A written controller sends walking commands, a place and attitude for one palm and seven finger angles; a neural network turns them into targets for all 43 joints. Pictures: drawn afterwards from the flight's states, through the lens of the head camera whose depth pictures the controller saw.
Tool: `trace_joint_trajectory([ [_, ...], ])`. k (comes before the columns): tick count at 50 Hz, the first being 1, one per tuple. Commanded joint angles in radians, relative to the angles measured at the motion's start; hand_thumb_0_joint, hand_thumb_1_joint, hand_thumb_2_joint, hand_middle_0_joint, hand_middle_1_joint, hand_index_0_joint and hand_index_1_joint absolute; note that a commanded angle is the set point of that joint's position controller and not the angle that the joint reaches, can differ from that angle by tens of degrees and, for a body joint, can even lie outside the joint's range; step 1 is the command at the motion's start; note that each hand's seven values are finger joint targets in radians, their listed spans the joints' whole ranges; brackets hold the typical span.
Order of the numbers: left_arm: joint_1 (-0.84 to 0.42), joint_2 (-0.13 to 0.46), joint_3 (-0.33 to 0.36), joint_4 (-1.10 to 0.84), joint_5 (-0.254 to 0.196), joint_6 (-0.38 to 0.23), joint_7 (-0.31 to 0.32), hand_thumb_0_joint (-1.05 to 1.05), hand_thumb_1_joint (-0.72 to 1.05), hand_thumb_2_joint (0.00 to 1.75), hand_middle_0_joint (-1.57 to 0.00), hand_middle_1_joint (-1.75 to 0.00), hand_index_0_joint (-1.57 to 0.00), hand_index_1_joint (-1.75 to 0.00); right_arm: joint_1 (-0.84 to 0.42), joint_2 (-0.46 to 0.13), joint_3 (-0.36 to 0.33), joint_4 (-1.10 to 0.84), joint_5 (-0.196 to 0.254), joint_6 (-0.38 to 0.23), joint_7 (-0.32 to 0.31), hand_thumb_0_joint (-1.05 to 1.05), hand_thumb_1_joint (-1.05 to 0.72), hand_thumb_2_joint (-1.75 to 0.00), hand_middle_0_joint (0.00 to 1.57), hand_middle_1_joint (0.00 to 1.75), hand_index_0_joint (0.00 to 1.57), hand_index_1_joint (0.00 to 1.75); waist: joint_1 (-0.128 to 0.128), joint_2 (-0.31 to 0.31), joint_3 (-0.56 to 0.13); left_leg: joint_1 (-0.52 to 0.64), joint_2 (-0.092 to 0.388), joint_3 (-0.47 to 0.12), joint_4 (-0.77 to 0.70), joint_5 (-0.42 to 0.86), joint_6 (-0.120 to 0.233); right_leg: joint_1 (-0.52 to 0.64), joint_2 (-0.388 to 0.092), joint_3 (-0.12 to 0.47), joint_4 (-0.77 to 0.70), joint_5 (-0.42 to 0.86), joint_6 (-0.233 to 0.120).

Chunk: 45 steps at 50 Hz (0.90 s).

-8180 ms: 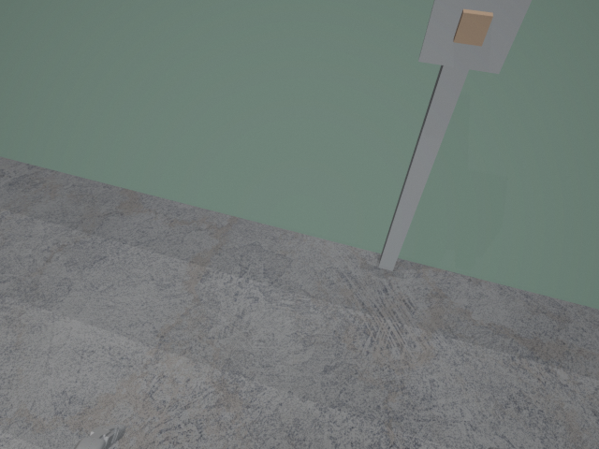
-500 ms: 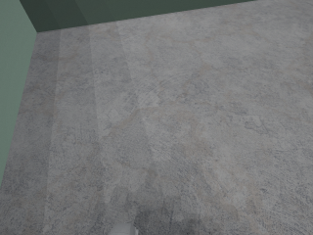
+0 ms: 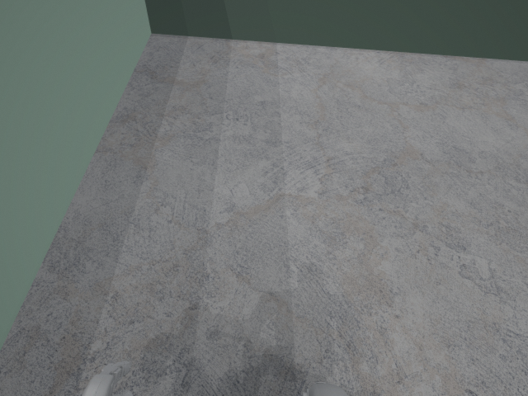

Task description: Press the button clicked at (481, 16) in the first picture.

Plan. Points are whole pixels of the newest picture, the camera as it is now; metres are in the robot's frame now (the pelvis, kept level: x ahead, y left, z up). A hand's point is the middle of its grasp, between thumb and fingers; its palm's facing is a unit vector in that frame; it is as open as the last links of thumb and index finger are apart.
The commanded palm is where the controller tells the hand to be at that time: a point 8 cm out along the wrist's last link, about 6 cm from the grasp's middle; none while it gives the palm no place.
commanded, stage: turn to face it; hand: left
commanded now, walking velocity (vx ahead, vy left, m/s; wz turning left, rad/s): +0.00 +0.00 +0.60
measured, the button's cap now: out of the picture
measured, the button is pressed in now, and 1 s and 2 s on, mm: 0 0 0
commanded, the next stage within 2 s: none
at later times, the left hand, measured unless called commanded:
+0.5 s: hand out of the picture +0.00 +0.17 -0.15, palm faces +0.33 -0.91 -0.26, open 7.3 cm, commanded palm none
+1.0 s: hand out of the picture -0.10 +0.26 -0.17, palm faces +0.61 -0.77 -0.21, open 7.3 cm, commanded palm none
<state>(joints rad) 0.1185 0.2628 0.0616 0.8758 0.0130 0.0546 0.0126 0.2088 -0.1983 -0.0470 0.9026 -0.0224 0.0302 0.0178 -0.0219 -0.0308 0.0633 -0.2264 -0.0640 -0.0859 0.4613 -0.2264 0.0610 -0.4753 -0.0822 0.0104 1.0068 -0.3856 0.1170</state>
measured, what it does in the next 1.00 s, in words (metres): steps on the spot, turning left: right foot, then left foot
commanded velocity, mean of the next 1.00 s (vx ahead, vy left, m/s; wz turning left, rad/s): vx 0.00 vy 0.00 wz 0.60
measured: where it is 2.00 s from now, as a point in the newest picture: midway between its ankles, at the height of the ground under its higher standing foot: outside the picture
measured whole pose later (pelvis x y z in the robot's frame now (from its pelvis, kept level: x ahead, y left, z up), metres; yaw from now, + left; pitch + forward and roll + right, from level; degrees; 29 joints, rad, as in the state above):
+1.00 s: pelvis -0.06 +0.03 +0.00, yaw +36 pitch +0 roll -3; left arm 0.16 0.28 0.07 0.91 0.02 0.06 0.01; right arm 0.20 -0.19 -0.04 0.90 -0.02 0.02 0.01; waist -0.01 -0.04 0.06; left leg -0.23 -0.08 -0.06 0.43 -0.18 0.10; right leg -0.49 -0.10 0.01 1.12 -0.33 0.12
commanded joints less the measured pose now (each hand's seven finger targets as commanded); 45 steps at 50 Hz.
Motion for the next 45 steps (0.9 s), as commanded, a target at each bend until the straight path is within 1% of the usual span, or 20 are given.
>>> trace_joint_trajectory([
  [1, -0.064, 0.069, 0.013, -0.116, -0.005, -0.032, 0.013, 0.0, 0.9, 0.9, -0.2, -0.3, -0.2, -0.3, 0.058, -0.235, -0.072, -0.053, -0.002, -0.015, -0.025, 0.0, -0.9, -0.9, 0.2, 0.3, 0.2, 0.3, -0.03, 0.184, -0.101, 0.122, 0.272, -0.315, -0.065, 0.504, 0.129, -0.019, 0.034, 0.01, -0.142, -0.053, -0.012],
  [5, 0.0, 0.065, 0.012, -0.109, -0.015, -0.041, 0.018, 0.0, 0.9, 0.9, -0.2, -0.3, -0.2, -0.3, 0.031, -0.239, -0.078, -0.06, -0.002, -0.01, -0.026, 0.0, -0.9, -0.9, 0.2, 0.3, 0.2, 0.3, 0.002, 0.201, -0.145, 0.05, 0.237, -0.359, -0.013, 0.555, 0.106, 0.163, 0.076, 0.003, -0.353, 0.005, -0.036],
  [7, 0.073, 0.088, 0.018, -0.09, -0.016, -0.057, 0.022, 0.0, 0.9, 0.9, -0.2, -0.3, -0.2, -0.3, 0.024, -0.214, -0.075, -0.065, 0.009, -0.009, -0.022, 0.0, -0.9, -0.9, 0.2, 0.3, 0.2, 0.3, 0.041, 0.132, -0.181, -0.06, 0.177, -0.333, 0.065, 0.403, 0.04, 0.377, 0.044, 0.015, -0.629, 0.202, -0.041],
  [8, 0.099, 0.163, 0.031, -0.085, -0.004, -0.071, 0.029, 0.0, 0.9, 0.9, -0.2, -0.3, -0.2, -0.3, 0.058, -0.154, -0.066, -0.065, 0.02, -0.012, -0.015, 0.0, -0.9, -0.9, 0.2, 0.3, 0.2, 0.3, 0.045, -0.06, -0.219, -0.249, 0.092, -0.218, 0.2, 0.098, -0.039, 0.592, -0.152, 0.172, -0.722, 0.272, -0.09],
  [9, 0.11, 0.23, 0.041, -0.086, 0.006, -0.071, 0.033, 0.0, 0.9, 0.9, -0.2, -0.3, -0.2, -0.3, 0.064, -0.121, -0.062, -0.09, 0.015, -0.011, -0.016, 0.0, -0.9, -0.9, 0.2, 0.3, 0.2, 0.3, 0.051, -0.279, -0.204, -0.408, -0.042, -0.015, 0.422, -0.359, -0.114, 0.605, -0.405, 0.392, -0.706, 0.451, -0.212],
  [10, 0.109, 0.212, 0.033, -0.093, 0.001, -0.062, 0.034, 0.0, 0.9, 0.9, -0.2, -0.3, -0.2, -0.3, 0.052, -0.173, -0.075, -0.084, 0.004, -0.002, -0.018, 0.0, -0.9, -0.9, 0.2, 0.3, 0.2, 0.3, 0.049, -0.176, -0.185, -0.361, 0.009, -0.03, 0.604, -0.381, -0.106, 0.462, -0.427, 0.334, -0.691, 0.475, -0.276],
  [12, -0.008, 0.138, 0.021, -0.111, -0.002, -0.062, 0.034, 0.0, 0.9, 0.9, -0.2, -0.3, -0.2, -0.3, 0.072, -0.159, -0.078, -0.041, 0.0, 0.024, -0.005, 0.0, -0.9, -0.9, 0.2, 0.3, 0.2, 0.3, -0.008, -0.138, -0.088, -0.342, 0.053, -0.014, 0.744, -0.255, -0.116, 0.33, -0.304, 0.192, -0.715, 0.34, -0.245],
  [15, -0.009, 0.094, 0.003, -0.107, -0.001, -0.065, 0.024, 0.0, 0.9, 0.9, -0.2, -0.3, -0.2, -0.3, 0.078, -0.144, -0.071, -0.018, -0.002, 0.038, 0.011, 0.0, -0.9, -0.9, 0.2, 0.3, 0.2, 0.3, -0.015, -0.149, -0.006, -0.354, 0.074, 0.041, 0.807, -0.126, -0.135, 0.27, -0.212, 0.017, -0.716, 0.325, -0.197],
  [20, 0.081, 0.118, 0.012, -0.07, 0.006, -0.062, 0.026, 0.0, 0.9, 0.9, -0.2, -0.3, -0.2, -0.3, 0.006, -0.143, -0.064, -0.027, -0.001, 0.046, 0.014, 0.0, -0.9, -0.9, 0.2, 0.3, 0.2, 0.3, 0.023, -0.162, 0.001, -0.358, 0.106, 0.078, 0.715, -0.131, -0.153, 0.321, -0.248, -0.025, -0.72, 0.292, -0.218],
  [26, 0.128, 0.167, 0.03, -0.039, 0.019, -0.052, 0.021, 0.0, 0.9, 0.9, -0.2, -0.3, -0.2, -0.3, -0.088, -0.117, -0.045, -0.059, 0.01, 0.029, 0.018, 0.0, -0.9, -0.9, 0.2, 0.3, 0.2, 0.3, 0.057, -0.194, -0.024, -0.24, 0.108, 0.164, 0.394, -0.22, -0.139, 0.357, -0.291, -0.093, -0.642, 0.437, -0.235],
  [28, 0.134, 0.185, 0.039, -0.035, 0.02, -0.048, 0.02, 0.0, 0.9, 0.9, -0.2, -0.3, -0.2, -0.3, -0.072, -0.114, -0.04, -0.063, 0.014, 0.017, 0.015, 0.0, -0.9, -0.9, 0.2, 0.3, 0.2, 0.3, 0.056, -0.211, -0.069, -0.177, 0.098, 0.188, 0.293, -0.211, -0.125, 0.38, -0.304, -0.12, -0.578, 0.518, -0.23],
  [30, 0.133, 0.186, 0.041, -0.03, 0.013, -0.041, 0.015, 0.0, 0.9, 0.9, -0.2, -0.3, -0.2, -0.3, -0.022, -0.133, -0.043, -0.055, 0.012, 0.008, 0.012, 0.0, -0.9, -0.9, 0.2, 0.3, 0.2, 0.3, 0.026, -0.166, -0.102, -0.056, 0.08, 0.209, 0.123, -0.083, -0.111, 0.343, -0.285, -0.178, -0.479, 0.498, -0.177],
  [31, 0.13, 0.169, 0.038, -0.03, 0.005, -0.036, 0.013, 0.0, 0.9, 0.9, -0.2, -0.3, -0.2, -0.3, 0.039, -0.176, -0.052, -0.044, 0.011, -0.003, 0.014, 0.0, -0.9, -0.9, 0.2, 0.3, 0.2, 0.3, -0.011, -0.048, -0.146, 0.102, 0.108, 0.153, -0.028, 0.065, -0.098, 0.248, -0.263, -0.198, -0.328, 0.413, -0.131],
  [32, 0.141, 0.104, 0.029, -0.061, -0.005, -0.03, 0.007, 0.0, 0.9, 0.9, -0.2, -0.3, -0.2, -0.3, 0.1, -0.292, -0.081, -0.04, 0.005, -0.015, 0.009, 0.0, -0.9, -0.9, 0.2, 0.3, 0.2, 0.3, -0.046, 0.273, -0.187, 0.278, 0.348, -0.176, -0.093, 0.371, -0.002, -0.016, -0.124, -0.234, -0.092, -0.019, -0.044],
  [33, 0.073, 0.066, 0.008, -0.102, 0.0, -0.024, 0.009, 0.0, 0.9, 0.9, -0.2, -0.3, -0.2, -0.3, 0.169, -0.367, -0.095, -0.02, 0.011, -0.013, -0.003, 0.0, -0.9, -0.9, 0.2, 0.3, 0.2, 0.3, -0.08, 0.373, -0.205, 0.282, 0.492, -0.33, -0.092, 0.695, 0.102, -0.134, -0.047, -0.138, 0.072, -0.333, -0.015],
  [34, 0.049, 0.088, 0.013, -0.103, 0.003, -0.017, 0.009, 0.0, 0.9, 0.9, -0.2, -0.3, -0.2, -0.3, 0.166, -0.35, -0.091, -0.008, 0.008, -0.01, -0.01, 0.0, -0.9, -0.9, 0.2, 0.3, 0.2, 0.3, -0.074, 0.249, -0.195, 0.246, 0.502, -0.263, -0.071, 0.651, 0.144, -0.131, -0.073, -0.067, 0.157, -0.273, -0.034],
  [35, 0.032, 0.078, 0.015, -0.081, 0.006, -0.012, 0.014, 0.0, 0.9, 0.9, -0.2, -0.3, -0.2, -0.3, 0.125, -0.311, -0.08, -0.012, 0.005, -0.016, -0.022, 0.0, -0.9, -0.9, 0.2, 0.3, 0.2, 0.3, -0.065, 0.316, -0.174, 0.206, 0.424, -0.232, -0.082, 0.599, 0.116, -0.147, -0.075, -0.039, 0.181, -0.209, -0.034],
  [38, 0.065, 0.099, 0.028, -0.038, 0.006, -0.018, -0.001, 0.0, 0.9, 0.9, -0.2, -0.3, -0.2, -0.3, -0.014, -0.242, -0.051, -0.058, 0.005, -0.02, -0.03, 0.0, -0.9, -0.9, 0.2, 0.3, 0.2, 0.3, -0.004, 0.203, -0.097, 0.115, 0.303, -0.133, -0.107, 0.447, 0.05, -0.12, -0.055, -0.019, 0.219, -0.009, -0.024],
  [41, 0.093, 0.104, 0.029, -0.018, 0.007, -0.017, -0.002, 0.0, 0.9, 0.9, -0.2, -0.3, -0.2, -0.3, -0.006, -0.234, -0.049, -0.062, 0.011, -0.027, -0.031, 0.0, -0.9, -0.9, 0.2, 0.3, 0.2, 0.3, 0.008, 0.153, -0.118, 0.139, 0.272, -0.122, -0.123, 0.445, 0.043, -0.101, -0.041, -0.013, 0.195, 0.054, -0.011],
  [45, 0.061, 0.102, 0.031, -0.031, 0.007, -0.015, 0.007, 0.0, 0.9, 0.9, -0.2, -0.3, -0.2, -0.3, 0.029, -0.226, -0.054, -0.056, 0.009, -0.025, -0.03, 0.0, -0.9, -0.9, 0.2, 0.3, 0.2, 0.3, -0.004, 0.138, -0.105, 0.144, 0.274, -0.195, -0.144, 0.369, 0.058, -0.115, -0.029, 0.01, 0.155, 0.07, 0.003],
])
